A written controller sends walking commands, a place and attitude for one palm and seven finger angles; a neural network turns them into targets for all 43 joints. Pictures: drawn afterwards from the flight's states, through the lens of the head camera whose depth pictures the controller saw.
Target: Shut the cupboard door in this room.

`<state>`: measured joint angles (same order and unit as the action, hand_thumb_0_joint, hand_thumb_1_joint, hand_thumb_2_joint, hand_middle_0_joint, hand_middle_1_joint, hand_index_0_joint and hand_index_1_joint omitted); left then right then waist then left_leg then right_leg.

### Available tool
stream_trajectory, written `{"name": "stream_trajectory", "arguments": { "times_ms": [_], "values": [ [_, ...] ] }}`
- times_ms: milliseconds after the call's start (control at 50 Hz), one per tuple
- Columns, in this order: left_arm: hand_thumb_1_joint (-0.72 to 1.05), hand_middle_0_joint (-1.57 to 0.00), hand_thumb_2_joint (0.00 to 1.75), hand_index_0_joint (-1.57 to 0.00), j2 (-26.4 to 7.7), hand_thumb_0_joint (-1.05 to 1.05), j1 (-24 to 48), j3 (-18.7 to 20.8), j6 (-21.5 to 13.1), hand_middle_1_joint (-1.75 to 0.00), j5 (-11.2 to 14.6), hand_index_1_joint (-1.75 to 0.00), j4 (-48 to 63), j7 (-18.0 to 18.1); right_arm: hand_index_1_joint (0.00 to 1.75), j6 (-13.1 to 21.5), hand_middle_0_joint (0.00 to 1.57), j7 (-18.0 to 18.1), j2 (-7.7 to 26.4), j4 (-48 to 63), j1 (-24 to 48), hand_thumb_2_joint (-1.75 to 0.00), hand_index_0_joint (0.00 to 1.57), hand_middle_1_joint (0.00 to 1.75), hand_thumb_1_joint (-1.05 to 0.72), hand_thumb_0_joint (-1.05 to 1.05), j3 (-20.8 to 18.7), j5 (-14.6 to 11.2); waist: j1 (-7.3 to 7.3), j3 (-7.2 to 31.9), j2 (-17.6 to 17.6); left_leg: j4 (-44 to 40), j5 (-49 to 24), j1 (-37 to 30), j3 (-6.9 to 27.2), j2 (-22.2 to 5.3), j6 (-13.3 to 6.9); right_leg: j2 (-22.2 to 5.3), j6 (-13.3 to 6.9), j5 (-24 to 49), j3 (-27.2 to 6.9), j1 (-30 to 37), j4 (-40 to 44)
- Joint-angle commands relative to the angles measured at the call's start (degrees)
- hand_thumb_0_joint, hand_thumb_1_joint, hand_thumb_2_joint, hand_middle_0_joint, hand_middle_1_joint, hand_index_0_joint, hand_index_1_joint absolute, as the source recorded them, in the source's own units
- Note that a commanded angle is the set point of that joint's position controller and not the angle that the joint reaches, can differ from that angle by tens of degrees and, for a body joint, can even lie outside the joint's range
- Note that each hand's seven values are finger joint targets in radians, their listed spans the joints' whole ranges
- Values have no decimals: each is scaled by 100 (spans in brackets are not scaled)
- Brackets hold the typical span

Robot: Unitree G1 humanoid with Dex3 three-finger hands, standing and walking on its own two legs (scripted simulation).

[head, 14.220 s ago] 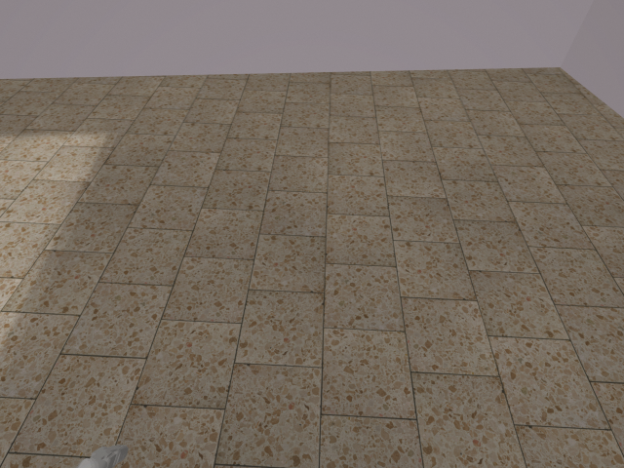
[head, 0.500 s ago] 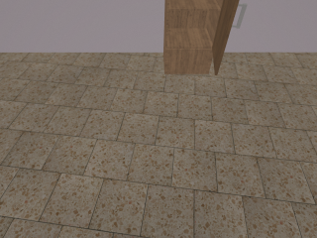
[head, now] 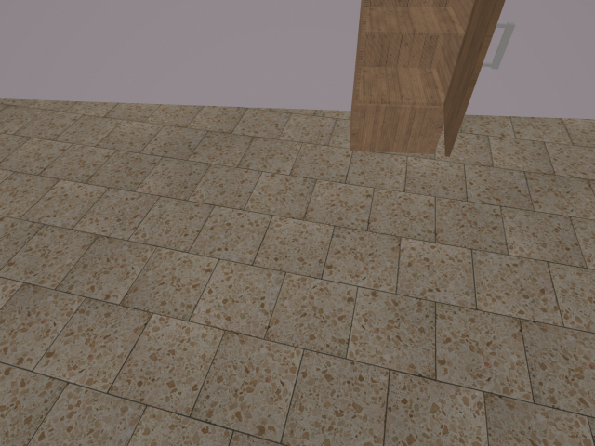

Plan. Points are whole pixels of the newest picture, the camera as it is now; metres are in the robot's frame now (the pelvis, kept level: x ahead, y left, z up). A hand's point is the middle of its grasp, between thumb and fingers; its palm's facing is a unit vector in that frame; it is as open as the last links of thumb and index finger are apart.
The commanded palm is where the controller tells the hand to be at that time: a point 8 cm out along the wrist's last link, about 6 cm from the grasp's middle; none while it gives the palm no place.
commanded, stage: turn or walk to find it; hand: left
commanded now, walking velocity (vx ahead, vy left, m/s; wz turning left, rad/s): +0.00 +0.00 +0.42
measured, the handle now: (495, 46) +1.30 -0.60 -0.03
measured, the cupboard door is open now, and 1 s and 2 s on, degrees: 82 82 82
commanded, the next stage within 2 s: stand and wait in 0.50 s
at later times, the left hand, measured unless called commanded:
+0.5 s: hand out of the picture -0.01 +0.25 -0.17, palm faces +0.22 -0.94 -0.26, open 7.4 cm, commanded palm none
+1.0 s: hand out of the picture -0.07 +0.14 -0.15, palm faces +0.34 -0.90 -0.25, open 7.3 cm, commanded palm none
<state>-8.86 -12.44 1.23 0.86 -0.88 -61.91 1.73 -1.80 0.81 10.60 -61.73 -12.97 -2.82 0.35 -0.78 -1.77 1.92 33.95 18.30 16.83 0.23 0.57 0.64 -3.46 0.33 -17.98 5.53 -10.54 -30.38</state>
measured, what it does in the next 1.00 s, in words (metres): steps on the spot, turning left: left foot, then right foot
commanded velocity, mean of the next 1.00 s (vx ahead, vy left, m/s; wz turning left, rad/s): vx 0.00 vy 0.00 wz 0.24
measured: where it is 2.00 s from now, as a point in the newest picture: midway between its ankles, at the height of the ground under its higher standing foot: outside the picture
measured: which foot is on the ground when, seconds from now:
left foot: up 0.00-0.26, down 0.28-0.68, up 0.70-1.00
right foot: down 0.00-0.28, up 0.30-0.66, down 0.68-1.00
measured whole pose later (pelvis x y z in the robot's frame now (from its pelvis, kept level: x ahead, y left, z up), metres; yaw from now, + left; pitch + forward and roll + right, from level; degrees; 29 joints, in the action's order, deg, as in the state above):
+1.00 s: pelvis -0.03 -0.04 +0.01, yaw +18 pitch -1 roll +2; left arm -8.7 -14.4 1.3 -0.3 -1.0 -58.8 1.4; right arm -3.9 0.4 12.9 -61.5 -13.0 -3.6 0.5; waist 0.4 -3.9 1.8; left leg 51.8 24.1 19.5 1.4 -1.9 3.0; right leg -2.1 -3.7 -14.7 8.7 -11.9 -26.9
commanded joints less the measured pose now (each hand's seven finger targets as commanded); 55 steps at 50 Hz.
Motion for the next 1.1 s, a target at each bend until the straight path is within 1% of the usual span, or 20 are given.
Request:
{"name": "stream_trajectory", "arguments": {
  "times_ms": [0, 80, 160, 220, 240, 260, 280, 320, 380, 520, 580, 620, 640, 660, 680, 720, 760, 820, 1000, 1080],
  "values": [
    [90, -20, 90, -20, -1118, 0, -88, 272, -90, -30, -70, -30, 430, 58, 30, -46, 20, -23, 533, 489, 227, -90, 20, 30, -90, 0, -204, 61, 148, -649, -1268, 2228, 1002, 919, 97, -193, 52, -1823, -1018, 1011, -1448, -688, 1595],
    [90, -20, 90, -20, -1178, 0, -143, 305, -143, -30, -101, -30, 543, 46, 30, -36, 20, -86, 374, 532, 171, -90, 20, 30, -90, 0, -159, 7, 131, -277, -1096, 2049, 927, 883, -166, -276, 177, -1602, -834, 2509, -608, -56, 1033],
    [90, -20, 90, -20, -1351, 0, -418, 389, -112, -30, -115, -30, 515, 30, 30, 34, 20, -94, 378, 727, 457, -90, 20, 30, -90, 0, -126, -13, 302, 83, -1262, 805, 744, 543, -392, -232, 204, -1649, -806, 2969, -524, 375, 556],
    [90, -20, 90, -20, -1393, 0, -241, 410, -50, -30, -25, -30, 606, 5, 30, 126, 20, -99, 577, 629, -58, -90, 20, 30, -90, 0, -143, 11, 0, 572, -797, -973, -822, -673, -425, -224, 152, -1361, -281, 2426, -40, 69, -339],
    [90, -20, 90, -20, -1149, 0, -349, 381, -4, -30, 22, -30, 726, -15, 30, 191, 20, -88, 1007, 648, -171, -90, 20, 30, -90, 0, -230, 44, -36, 780, 309, -1376, -1769, -1477, 649, -1031, -155, -885, 84, 1178, 279, -846, -1199],
    [90, -20, 90, -20, -818, 0, -105, 267, 20, -30, 19, -30, 922, -43, 30, 185, 20, -62, 1468, 648, -437, -90, 20, 30, -90, 0, -341, 56, -180, 613, 1637, -1508, -3416, -1688, 2065, -2132, -707, -275, 396, -1541, 300, -1942, -2229],
    [90, -20, 90, -20, -867, 0, 98, 270, 72, -30, -4, -30, 992, -22, 30, 125, 20, -41, 1582, 590, -575, -90, 20, 30, -90, 0, -368, 75, -288, 671, 1182, -1489, -3304, -1349, 1989, -2415, -1126, -296, 303, -1840, -158, -1832, -2857],
    [90, -20, 90, -20, -846, 0, 353, 297, 125, -30, -19, -30, 919, -38, 30, 150, 20, 51, 1284, 619, -212, -90, 20, 30, -90, 0, -301, 99, -166, 367, 1247, -1534, -2867, -1102, 1695, -1918, -1074, -356, 326, -1212, -432, -2141, -3265],
    [90, -20, 90, -20, -860, 0, 254, 295, 76, -30, -11, -30, 856, -104, 30, 184, 20, 63, 1114, 739, 69, -90, 20, 30, -90, 0, -216, 95, -23, 308, 690, -1396, -3048, -1018, 1229, -1504, -963, -232, 354, -738, -442, -2028, -3252],
    [90, -20, 90, -20, -731, 0, 353, 219, 84, -30, 25, -30, 1013, -82, 30, 132, 20, 25, 1180, 805, 5, -90, 20, 30, -90, 0, -272, 118, -67, 357, 617, -1405, -2542, -834, 1378, -1437, -1025, -31, 375, -781, -364, -1446, -1946],
    [90, -20, 90, -20, -695, 0, 44, 191, 32, -30, 36, -30, 905, -72, 30, 109, 20, 12, 1127, 812, 145, -90, 20, 30, -90, 0, -262, 129, 53, 369, 757, -1306, -2216, -437, 1426, -1307, -933, 105, 308, -542, -239, -698, -944],
    [90, -20, 90, -20, -747, 0, -389, 195, -40, -30, 27, -30, 721, -60, 30, 105, 20, 7, 1031, 795, 229, -90, 20, 30, -90, 0, -240, 82, 266, 483, 513, -923, -1666, -1, 1223, -1050, -667, 106, 291, 467, -151, 216, 261],
    [90, -20, 90, -20, -939, 0, -569, 210, -101, -30, -19, -30, 662, -35, 30, 114, 20, -9, 804, 774, 187, -90, 20, 30, -90, 0, -207, 40, 333, 525, -125, -429, -989, 356, 883, -665, -360, -226, 237, 773, -483, 686, 860],
    [90, -20, 90, -20, -1407, 0, -522, 269, -181, -30, -80, -30, 696, 3, 30, 111, 20, -28, 395, 827, 17, -90, 20, 30, -90, 0, -123, -13, 240, 524, -1454, 440, 355, 1083, 303, -48, 15, -1429, -188, 857, -1965, 953, 1341],
    [90, -20, 90, -20, -1633, 0, -399, 275, -161, -30, -50, -30, 805, -9, 30, 48, 20, -14, 510, 952, 259, -90, 20, 30, -90, 0, -131, 9, 333, 173, -1740, 1149, 1415, 1080, 337, 39, 62, -2113, -718, 1011, -2496, 129, 1647],
    [90, -20, 90, -20, -1371, 0, 107, 290, -164, -30, -34, -30, 908, 3, 30, -72, 20, -21, 663, 776, 162, -90, 20, 30, -90, 0, -189, 73, 140, -312, -1645, 1901, 1026, 850, 541, -187, 2, -1751, -914, -130, -2242, -807, 1925],
    [90, -20, 90, -20, -1051, 0, 244, 184, -157, -30, -10, -30, 853, -6, 30, -55, 20, -46, 586, 501, -66, -90, 20, 30, -90, 0, -172, 76, -17, -463, -1092, 2180, 614, 803, 351, -208, 26, -1293, -783, 626, -1600, -690, 1689],
    [90, -20, 90, -20, -991, 0, -50, 174, -220, -30, 6, -30, 762, -28, 30, -62, 20, -53, 525, 371, -203, -90, 20, 30, -90, 0, -147, 35, 48, -94, -1020, 2298, 361, 802, 192, -158, 157, -1101, -692, 1856, -978, -28, 1399],
    [90, -20, 90, -20, -1104, 0, -719, 213, -214, -30, -66, -30, 322, 22, 30, 16, 20, 3, 349, 384, 283, -90, 20, 30, -90, 0, -8, -11, 400, 339, -1007, 709, 829, 370, -74, -266, 202, -1399, -1019, 3141, -1153, 746, 1074],
    [90, -20, 90, -20, -1028, 0, -416, 164, -190, -30, 7, -30, 163, 27, 30, 115, 20, 49, 297, 74, -261, -90, 20, 30, -90, 0, 62, -19, 89, 498, -894, -983, -449, -830, -190, -261, 116, -1102, -653, 2365, -919, 263, 838]
  ]
}}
